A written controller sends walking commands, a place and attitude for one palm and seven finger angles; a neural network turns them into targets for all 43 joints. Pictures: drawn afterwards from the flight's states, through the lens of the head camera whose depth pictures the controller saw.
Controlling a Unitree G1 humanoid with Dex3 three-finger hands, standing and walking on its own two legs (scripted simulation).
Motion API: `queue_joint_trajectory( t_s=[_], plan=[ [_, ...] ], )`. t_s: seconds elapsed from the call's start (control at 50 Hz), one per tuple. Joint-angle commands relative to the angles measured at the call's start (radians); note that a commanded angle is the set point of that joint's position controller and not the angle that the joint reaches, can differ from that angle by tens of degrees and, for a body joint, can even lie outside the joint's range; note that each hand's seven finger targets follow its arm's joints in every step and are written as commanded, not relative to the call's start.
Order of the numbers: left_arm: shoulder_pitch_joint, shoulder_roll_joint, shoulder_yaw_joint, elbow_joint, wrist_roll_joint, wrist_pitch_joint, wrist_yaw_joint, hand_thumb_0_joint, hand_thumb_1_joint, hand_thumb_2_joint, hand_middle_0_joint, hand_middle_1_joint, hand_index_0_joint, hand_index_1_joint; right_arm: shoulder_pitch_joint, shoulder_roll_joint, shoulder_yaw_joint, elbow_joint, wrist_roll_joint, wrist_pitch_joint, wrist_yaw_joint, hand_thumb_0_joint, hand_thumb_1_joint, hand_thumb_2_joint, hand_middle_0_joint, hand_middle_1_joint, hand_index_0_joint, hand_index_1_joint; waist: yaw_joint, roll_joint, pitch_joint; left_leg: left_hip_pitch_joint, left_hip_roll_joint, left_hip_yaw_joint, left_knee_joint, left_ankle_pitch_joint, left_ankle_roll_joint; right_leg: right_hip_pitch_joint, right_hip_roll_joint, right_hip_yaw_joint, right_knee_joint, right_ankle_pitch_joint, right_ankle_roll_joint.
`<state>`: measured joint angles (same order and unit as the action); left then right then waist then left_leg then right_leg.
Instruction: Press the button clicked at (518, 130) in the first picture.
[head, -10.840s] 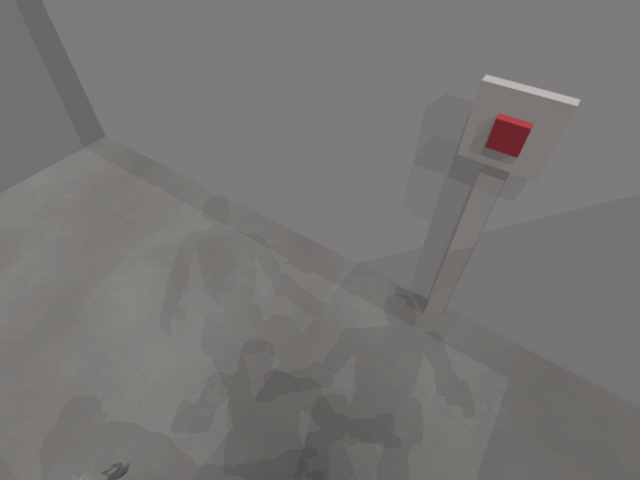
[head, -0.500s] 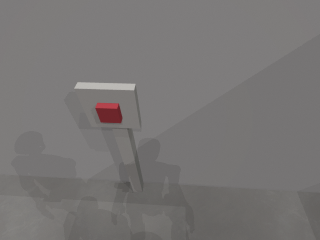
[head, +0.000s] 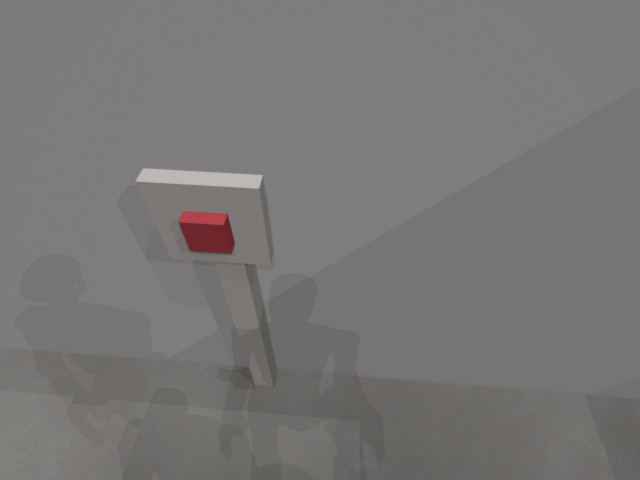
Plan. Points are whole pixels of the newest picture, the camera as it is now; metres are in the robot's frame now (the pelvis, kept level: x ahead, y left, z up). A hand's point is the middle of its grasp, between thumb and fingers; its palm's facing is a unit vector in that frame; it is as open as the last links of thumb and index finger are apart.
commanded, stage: look again from close up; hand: left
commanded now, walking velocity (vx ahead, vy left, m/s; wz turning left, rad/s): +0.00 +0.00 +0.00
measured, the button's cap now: (208, 231) +0.46 +0.21 +0.02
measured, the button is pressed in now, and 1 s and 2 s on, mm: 0 0 0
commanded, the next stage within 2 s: raise the hand and make a fist in 0.60 s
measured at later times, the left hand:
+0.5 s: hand out of the picture -0.01 +0.16 -0.18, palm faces +0.04 -0.98 -0.18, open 7.4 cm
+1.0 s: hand (216, 424) +0.19 +0.14 -0.01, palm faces +0.03 -1.00 +0.04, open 6.3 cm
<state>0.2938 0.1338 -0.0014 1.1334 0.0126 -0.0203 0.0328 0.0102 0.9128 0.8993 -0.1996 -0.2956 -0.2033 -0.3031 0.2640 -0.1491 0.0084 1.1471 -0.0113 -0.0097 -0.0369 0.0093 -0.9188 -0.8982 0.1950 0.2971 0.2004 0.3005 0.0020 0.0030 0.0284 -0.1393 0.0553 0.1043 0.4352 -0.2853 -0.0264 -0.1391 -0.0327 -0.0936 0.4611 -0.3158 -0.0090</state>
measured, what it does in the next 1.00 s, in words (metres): stands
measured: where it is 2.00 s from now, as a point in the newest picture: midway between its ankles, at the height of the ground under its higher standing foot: outside the picture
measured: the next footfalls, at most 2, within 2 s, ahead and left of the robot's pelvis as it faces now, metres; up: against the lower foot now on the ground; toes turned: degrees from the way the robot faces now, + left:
none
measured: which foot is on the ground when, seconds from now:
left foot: down 0.00-1.00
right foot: down 0.00-1.00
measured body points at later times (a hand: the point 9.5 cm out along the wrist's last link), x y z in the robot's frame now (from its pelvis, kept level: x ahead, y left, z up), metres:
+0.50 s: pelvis +0.00 -0.01 +0.00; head +0.01 -0.01 +0.45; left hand -0.01 +0.21 -0.16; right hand -0.01 -0.21 -0.17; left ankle -0.04 +0.13 -0.74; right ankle -0.04 -0.10 -0.74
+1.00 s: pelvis -0.04 +0.01 -0.04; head -0.01 +0.00 +0.41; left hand +0.18 +0.19 -0.01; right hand +0.14 -0.27 -0.11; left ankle -0.03 +0.13 -0.74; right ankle -0.04 -0.10 -0.74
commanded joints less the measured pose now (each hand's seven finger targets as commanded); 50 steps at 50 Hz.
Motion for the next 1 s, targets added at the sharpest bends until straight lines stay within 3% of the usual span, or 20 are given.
queue_joint_trajectory(
  t_s=[0.0,0.66,0.68,0.7,0.72,0.74,0.76,0.78,0.8,0.82,0.84,0.86,0.88,0.92,0.94,0.96,0.98],
  plan=[
    [0.078,0.105,0.014,-0.019,0.001,-0.009,0.008,0.0,0.9,0.9,-0.2,-0.3,-0.2,-0.3,0.072,-0.071,-0.007,-0.017,-0.002,-0.014,0.0,0.0,-0.9,-0.9,0.2,0.3,0.2,0.3,0.003,-0.018,0.026,0.0,0.068,-0.06,-0.048,0.262,0.043,-0.025,-0.088,0.084,-0.071,0.358,-0.029],
    [0.104,0.082,0.017,-0.019,0.002,-0.008,0.009,0.0,0.9,0.9,-0.2,-0.3,-0.2,-0.3,0.103,-0.046,-0.01,-0.004,-0.003,-0.014,-0.003,0.0,-0.9,-0.9,0.2,0.3,0.2,0.3,0.006,-0.012,0.05,-0.013,0.068,-0.062,-0.055,0.232,0.041,-0.035,-0.08,0.085,-0.089,0.304,-0.032],
    [0.168,0.123,0.019,0.014,0.011,-0.031,0.047,0.0,0.9,0.9,-0.2,-0.3,-0.2,-0.3,-0.036,-0.101,-0.026,-0.086,0.01,-0.022,0.008,0.0,-0.9,-0.9,0.2,0.3,0.2,0.3,0.042,-0.033,0.076,-0.127,0.066,-0.01,0.211,0.249,0.007,-0.064,-0.162,0.193,-0.09,0.855,0.017],
    [-0.591,0.268,0.005,-1.532,-0.197,-0.249,0.017,0.0,0.9,0.9,-0.228,-0.33,-0.228,-0.33,0.01,-0.287,-0.027,-0.426,0.042,-0.188,-0.029,0.0,-0.9,-0.9,0.2,0.3,0.2,0.3,-0.099,0.177,-0.395,0.125,-0.031,-0.035,0.026,0.347,0.065,0.054,-0.071,0.119,0.017,0.675,-0.026],
    [-0.201,0.242,0.066,-1.252,-0.115,-0.188,0.077,0.0,0.9,0.9,-0.255,-0.36,-0.255,-0.36,-0.046,-0.2,-0.029,-0.363,0.03,-0.263,-0.058,0.0,-0.9,-0.9,0.2,0.3,0.2,0.3,0.001,0.319,-0.423,0.161,-0.01,-0.055,-0.003,0.506,0.064,0.032,-0.014,0.085,0.072,0.403,-0.042],
    [0.049,0.039,-0.033,-1.068,-0.137,-0.039,0.119,0.0,0.9,0.9,-0.282,-0.39,-0.282,-0.39,-0.055,-0.15,-0.044,-0.371,0.066,-0.285,-0.053,0.0,-0.9,-0.9,0.2,0.3,0.2,0.3,-0.021,0.213,-0.224,0.039,0.024,-0.085,0.013,0.511,0.05,-0.089,-0.008,0.021,0.074,0.248,-0.019],
    [0.049,-0.068,-0.113,-1.079,-0.155,-0.011,0.099,0.0,0.9,0.9,-0.31,-0.42,-0.31,-0.42,-0.026,-0.172,-0.047,-0.346,0.077,-0.298,-0.051,0.0,-0.9,-0.9,0.2,0.3,0.2,0.3,-0.035,0.09,-0.124,-0.012,0.01,-0.078,0.053,0.416,0.054,-0.131,-0.004,0.007,0.055,0.277,-0.006],
    [0.004,-0.05,-0.127,-1.186,-0.17,-0.048,0.08,0.0,0.9,0.9,-0.337,-0.45,-0.337,-0.45,-0.043,-0.201,-0.056,-0.395,0.078,-0.32,-0.056,0.0,-0.9,-0.9,0.2,0.3,0.2,0.3,-0.043,0.004,-0.075,-0.049,-0.004,-0.087,0.081,0.307,0.062,-0.184,-0.004,0.0,0.053,0.273,0.006],
    [0.01,-0.017,-0.117,-1.211,-0.167,-0.089,0.065,0.0,0.9,0.9,-0.365,-0.48,-0.365,-0.48,-0.036,-0.231,-0.062,-0.418,0.063,-0.338,-0.06,0.0,-0.9,-0.9,0.2,0.3,0.2,0.3,-0.071,-0.11,-0.119,-0.077,-0.019,-0.095,0.117,0.237,0.067,-0.231,0.0,-0.005,0.063,0.232,0.014],
    [0.047,-0.036,-0.115,-1.186,-0.162,-0.125,0.046,0.0,0.9,0.9,-0.393,-0.51,-0.393,-0.51,-0.028,-0.233,-0.068,-0.455,0.046,-0.349,-0.06,0.0,-0.9,-0.9,0.2,0.3,0.2,0.3,-0.076,-0.197,-0.111,-0.132,-0.032,-0.104,0.157,0.191,0.068,-0.29,0.006,-0.013,0.09,0.182,0.019],
    [0.053,-0.046,-0.107,-1.147,-0.154,-0.167,0.025,0.0,0.9,0.9,-0.42,-0.54,-0.42,-0.54,-0.034,-0.233,-0.075,-0.491,0.037,-0.356,-0.051,0.0,-0.9,-0.9,0.2,0.3,0.2,0.3,-0.077,-0.2,-0.096,-0.189,-0.048,-0.105,0.198,0.153,0.06,-0.349,0.009,-0.014,0.121,0.124,0.019],
    [0.094,-0.061,-0.088,-1.082,-0.15,-0.218,-0.002,0.0,0.9,0.9,-0.447,-0.57,-0.447,-0.57,-0.038,-0.227,-0.082,-0.515,0.024,-0.356,-0.041,0.0,-0.9,-0.9,0.2,0.3,0.2,0.3,-0.059,-0.247,-0.097,-0.26,-0.055,-0.108,0.237,0.109,0.045,-0.408,0.012,-0.018,0.159,0.062,0.017],
    [0.199,-0.077,-0.063,-1.014,-0.164,-0.28,-0.044,0.0,0.9,0.9,-0.475,-0.6,-0.475,-0.6,-0.067,-0.22,-0.09,-0.545,0.019,-0.355,-0.028,0.0,-0.9,-0.9,0.2,0.3,0.2,0.3,-0.016,-0.278,-0.081,-0.345,-0.053,-0.107,0.267,0.068,0.032,-0.438,0.013,-0.019,0.206,0.022,0.012],
    [0.324,-0.046,0.009,-0.985,-0.196,-0.42,-0.149,0.0,0.9,0.9,-0.53,-0.66,-0.53,-0.66,-0.112,-0.214,-0.102,-0.6,0.015,-0.341,0.005,0.0,-0.9,-0.9,0.2,0.3,0.2,0.3,0.044,-0.273,-0.138,-0.473,-0.062,-0.094,0.34,0.047,0.017,-0.436,0.01,0.002,0.303,0.047,0.0],
    [0.359,0.017,0.082,-0.956,-0.201,-0.484,-0.209,0.0,0.9,0.9,-0.558,-0.69,-0.558,-0.69,-0.117,-0.212,-0.11,-0.619,0.019,-0.322,0.027,0.0,-0.9,-0.9,0.2,0.3,0.2,0.3,0.075,-0.204,-0.159,-0.514,-0.069,-0.084,0.378,0.063,0.007,-0.42,0.005,0.024,0.354,0.092,-0.015],
    [0.305,0.052,0.108,-1.005,-0.201,-0.562,-0.267,0.0,0.9,0.9,-0.585,-0.72,-0.585,-0.72,-0.141,-0.215,-0.113,-0.65,0.015,-0.307,0.042,0.0,-0.9,-0.9,0.2,0.3,0.2,0.3,0.07,-0.129,-0.199,-0.55,-0.074,-0.073,0.431,0.073,0.004,-0.44,0.001,0.034,0.414,0.131,-0.023],
    [0.28,0.106,0.162,-1.039,-0.189,-0.609,-0.289,0.0,0.9,0.9,-0.613,-0.75,-0.613,-0.75,-0.153,-0.211,-0.121,-0.685,0.014,-0.29,0.051,0.0,-0.9,-0.9,0.2,0.3,0.2,0.3,0.082,-0.055,-0.245,-0.574,-0.076,-0.058,0.473,0.08,0.009,-0.453,-0.003,0.046,0.462,0.143,-0.029]
  ],
)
